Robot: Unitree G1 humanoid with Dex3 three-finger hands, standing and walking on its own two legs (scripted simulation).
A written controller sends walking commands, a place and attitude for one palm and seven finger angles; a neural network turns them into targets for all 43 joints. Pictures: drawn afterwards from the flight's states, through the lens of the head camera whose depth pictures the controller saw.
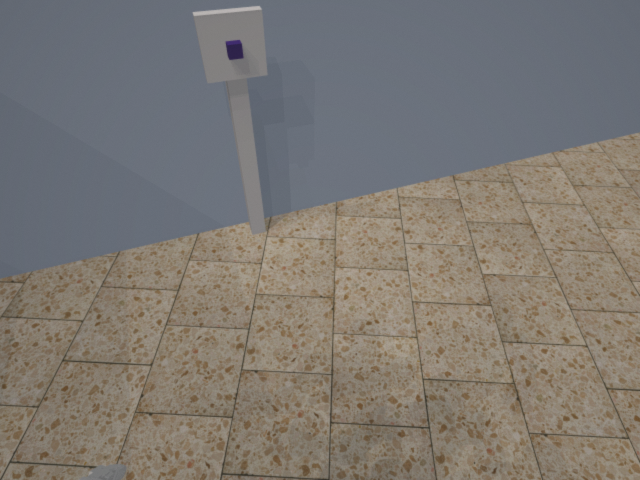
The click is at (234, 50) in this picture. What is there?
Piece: button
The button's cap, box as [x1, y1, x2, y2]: [226, 40, 243, 59]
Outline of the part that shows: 239,40 226,41 229,59 243,57 241,43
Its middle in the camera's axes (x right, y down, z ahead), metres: -0.24 -0.53 +1.08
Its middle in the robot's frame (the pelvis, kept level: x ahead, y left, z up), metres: +1.15 +0.31 +0.03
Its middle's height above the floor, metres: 0.80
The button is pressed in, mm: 0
